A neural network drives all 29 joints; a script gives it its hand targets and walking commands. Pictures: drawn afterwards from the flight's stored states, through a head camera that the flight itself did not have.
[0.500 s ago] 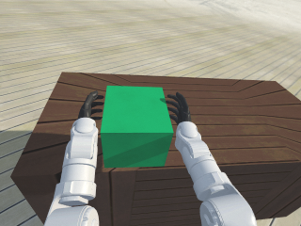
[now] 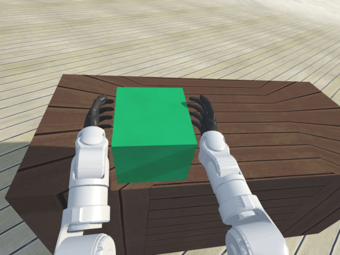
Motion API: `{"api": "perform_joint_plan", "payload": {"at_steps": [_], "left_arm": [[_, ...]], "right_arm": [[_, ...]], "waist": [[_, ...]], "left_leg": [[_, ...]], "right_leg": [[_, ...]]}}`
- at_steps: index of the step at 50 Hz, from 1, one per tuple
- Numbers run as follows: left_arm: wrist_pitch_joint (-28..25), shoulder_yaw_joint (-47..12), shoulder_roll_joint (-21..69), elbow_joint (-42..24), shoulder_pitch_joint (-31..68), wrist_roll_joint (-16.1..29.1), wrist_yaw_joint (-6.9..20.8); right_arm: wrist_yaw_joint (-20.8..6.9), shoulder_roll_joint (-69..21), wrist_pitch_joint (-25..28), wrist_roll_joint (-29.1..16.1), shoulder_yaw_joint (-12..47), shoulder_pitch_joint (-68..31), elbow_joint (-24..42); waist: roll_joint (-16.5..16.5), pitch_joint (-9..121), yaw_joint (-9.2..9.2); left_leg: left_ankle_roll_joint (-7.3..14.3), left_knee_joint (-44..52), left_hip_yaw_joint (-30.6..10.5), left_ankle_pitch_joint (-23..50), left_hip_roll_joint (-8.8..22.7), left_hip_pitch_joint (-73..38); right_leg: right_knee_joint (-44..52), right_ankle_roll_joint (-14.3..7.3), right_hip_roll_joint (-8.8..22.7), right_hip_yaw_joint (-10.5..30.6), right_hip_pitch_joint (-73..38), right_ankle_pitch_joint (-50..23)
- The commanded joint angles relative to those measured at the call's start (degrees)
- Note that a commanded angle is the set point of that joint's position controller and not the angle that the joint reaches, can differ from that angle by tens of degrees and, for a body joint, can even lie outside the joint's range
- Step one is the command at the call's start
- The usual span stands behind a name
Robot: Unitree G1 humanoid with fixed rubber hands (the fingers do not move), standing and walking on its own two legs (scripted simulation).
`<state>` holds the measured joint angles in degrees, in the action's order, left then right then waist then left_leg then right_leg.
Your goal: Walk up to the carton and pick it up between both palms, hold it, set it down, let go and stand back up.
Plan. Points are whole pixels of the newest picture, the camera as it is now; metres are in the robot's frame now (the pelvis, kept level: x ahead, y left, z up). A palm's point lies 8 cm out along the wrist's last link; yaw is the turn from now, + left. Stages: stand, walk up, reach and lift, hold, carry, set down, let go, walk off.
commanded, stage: reach and lift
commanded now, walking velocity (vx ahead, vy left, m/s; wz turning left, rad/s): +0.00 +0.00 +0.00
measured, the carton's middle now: (151, 133) +0.40 +0.00 +0.11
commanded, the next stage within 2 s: hold in 0.32 s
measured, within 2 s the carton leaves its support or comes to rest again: neither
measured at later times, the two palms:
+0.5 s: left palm (90, 127) +0.36 +0.14 +0.17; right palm (208, 127) +0.36 -0.12 +0.17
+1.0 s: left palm (83, 130) +0.34 +0.15 +0.18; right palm (206, 126) +0.35 -0.11 +0.18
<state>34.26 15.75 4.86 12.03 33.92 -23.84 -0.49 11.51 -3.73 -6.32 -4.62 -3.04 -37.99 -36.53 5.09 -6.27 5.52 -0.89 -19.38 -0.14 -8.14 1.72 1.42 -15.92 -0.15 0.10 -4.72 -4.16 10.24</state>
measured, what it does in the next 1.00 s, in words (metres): stands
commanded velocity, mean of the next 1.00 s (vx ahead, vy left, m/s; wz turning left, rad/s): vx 0.00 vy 0.00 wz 0.00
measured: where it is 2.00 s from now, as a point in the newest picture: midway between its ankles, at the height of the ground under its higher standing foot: outside the picture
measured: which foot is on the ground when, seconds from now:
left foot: down 0.00-1.00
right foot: down 0.00-1.00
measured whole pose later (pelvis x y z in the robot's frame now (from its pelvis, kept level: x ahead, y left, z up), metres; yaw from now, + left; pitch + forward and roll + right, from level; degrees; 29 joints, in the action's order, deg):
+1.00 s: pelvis -0.02 +0.00 +0.00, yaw +0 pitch -13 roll +0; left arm 42.2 16.4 4.9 6.3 34.7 -25.8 1.6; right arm 11.2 -3.9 -8.8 -4.4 -2.1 -39.7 -34.3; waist 5.6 -7.8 4.4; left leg -0.6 -17.9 0.3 -6.5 1.3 -1.6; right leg -17.4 -0.2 0.6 -4.3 -5.6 10.0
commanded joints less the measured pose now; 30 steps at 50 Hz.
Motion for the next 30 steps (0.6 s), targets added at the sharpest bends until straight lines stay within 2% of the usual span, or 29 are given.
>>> {"api": "perform_joint_plan", "payload": {"at_steps": [1,8,9,13,14,17,18,21,23,25,27,30], "left_arm": [[-3.1,-25.9,31.0,-8.7,32.6,8.3,9.6],[-1.4,-24.2,28.4,-9.2,32.6,7.4,10.8],[-0.9,-23.6,28.1,-8.2,31.1,6.9,11.0],[-1.1,-24.3,28.1,-10.8,33.0,7.5,11.1],[-1.2,-24.5,28.0,-11.4,33.4,7.4,11.0],[-0.7,-24.0,27.6,-10.1,32.6,7.6,11.3],[-0.5,-23.8,27.8,-9.7,33.0,7.4,11.3],[-0.2,-23.6,27.6,-8.8,34.4,7.7,11.1],[0.0,-23.2,27.1,-9.1,34.3,7.3,11.0],[0.0,-22.9,27.4,-9.2,34.5,7.5,11.1],[-0.1,-24.0,27.6,-12.2,34.9,8.2,10.8],[0.6,-24.2,27.4,-12.0,33.3,7.8,10.7]], "right_arm": [[-5.2,-25.8,4.2,-2.7,19.9,-35.7,18.5],[-4.4,-24.7,2.8,-2.9,20.3,-35.2,18.3],[-4.3,-24.6,2.9,-3.0,20.4,-35.4,19.3],[-4.1,-24.5,3.1,-3.1,20.7,-35.3,19.7],[-4.2,-24.4,3.3,-3.3,20.8,-35.4,19.7],[-4.2,-24.2,3.2,-3.2,20.8,-36.8,20.6],[-4.3,-23.6,3.2,-2.7,20.2,-37.1,19.8],[-4.7,-23.2,3.3,-1.6,18.5,-37.7,18.4],[-5.0,-23.0,3.0,-1.1,17.8,-36.9,18.0],[-5.1,-23.4,3.1,-1.4,18.3,-37.4,18.1],[-5.1,-24.2,3.1,-2.2,19.1,-36.4,18.9],[-4.8,-23.2,2.7,-2.6,19.4,-36.2,19.2]], "waist": [[-7.2,28.7,1.15],[-5.9,20.9,1.11],[-5.6,20.4,1.04],[-5.6,22.0,0.87],[-6.1,22.1,0.72],[-4.7,21.0,0.39],[-5.5,20.5,0.82],[-5.4,19.9,0.62],[-5.3,20.4,1.25],[-5.4,21.0,0.44],[-5.6,23.8,0.84],[-6.2,23.4,1.07]], "left_leg": [[-0.8,-1.6,1.9,21.5,-3.0,-15.2],[0.3,0.8,2.4,14.3,-3.3,-11.2],[0.5,1.0,2.6,14.1,-3.2,-11.3],[0.5,0.8,2.6,14.9,-3.1,-12.3],[0.4,0.5,2.6,16.9,-3.0,-12.9],[0.9,1.2,2.7,14.1,-3.1,-12.5],[0.8,1.6,2.9,12.9,-3.0,-12.5],[1.1,2.1,3.1,10.4,-2.7,-11.9],[1.2,2.1,3.1,9.8,-2.6,-12.1],[1.3,1.8,3.5,10.6,-2.8,-12.2],[1.1,1.4,3.1,13.1,-2.8,-13.3],[0.6,0.6,2.9,15.2,-2.7,-14.4]], "right_leg": [[1.5,3.3,-2.1,-1.9,-1.5,-22.1],[1.8,3.6,-1.3,-1.7,-1.7,-18.7],[1.8,3.5,-1.2,-1.7,-2.3,-18.9],[1.7,3.5,-1.4,-1.9,-1.9,-18.6],[1.5,3.3,-1.6,-2.1,-2.0,-19.5],[2.4,3.3,-1.5,-2.2,-0.7,-16.2],[2.6,3.1,-1.4,-2.2,-0.3,-14.9],[2.9,2.5,-1.2,-2.3,1.5,-11.3],[2.7,2.5,-1.5,-2.7,1.3,-10.7],[2.6,2.6,-1.2,-2.3,0.5,-11.7],[2.1,2.8,-1.4,-2.2,-0.4,-14.2],[2.4,2.7,-1.5,-2.4,-0.3,-14.7]]}}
